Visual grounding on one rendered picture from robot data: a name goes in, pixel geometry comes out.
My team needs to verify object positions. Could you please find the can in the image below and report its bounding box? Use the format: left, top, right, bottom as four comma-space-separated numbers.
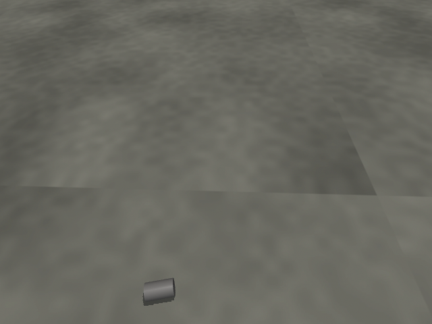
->
144, 278, 176, 302

